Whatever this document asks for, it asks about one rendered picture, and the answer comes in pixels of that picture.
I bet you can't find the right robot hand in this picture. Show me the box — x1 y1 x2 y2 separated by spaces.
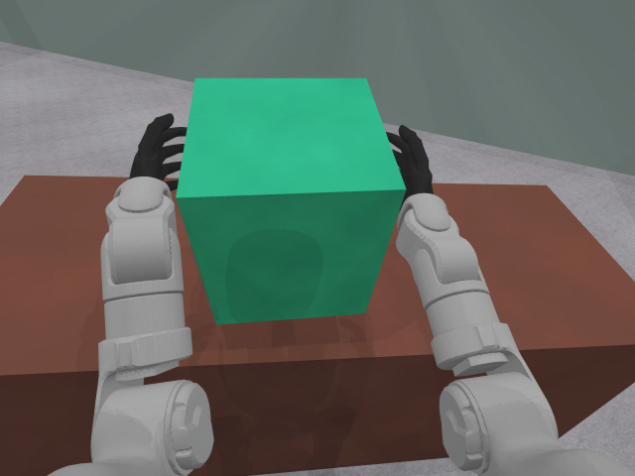
386 125 434 210

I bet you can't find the pedestal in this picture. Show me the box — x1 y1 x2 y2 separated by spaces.
0 176 635 476

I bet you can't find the right robot upper arm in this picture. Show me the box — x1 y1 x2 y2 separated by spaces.
440 372 635 476

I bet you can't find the carton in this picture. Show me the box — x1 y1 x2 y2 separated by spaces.
176 78 406 325

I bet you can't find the left robot hand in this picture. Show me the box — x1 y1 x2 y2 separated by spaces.
129 113 188 191

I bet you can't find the left robot upper arm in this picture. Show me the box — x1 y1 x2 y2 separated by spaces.
48 380 214 476

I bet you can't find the right robot forearm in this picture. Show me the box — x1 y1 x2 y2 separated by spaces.
396 193 559 441

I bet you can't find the left robot forearm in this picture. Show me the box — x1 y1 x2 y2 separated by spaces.
90 177 192 462

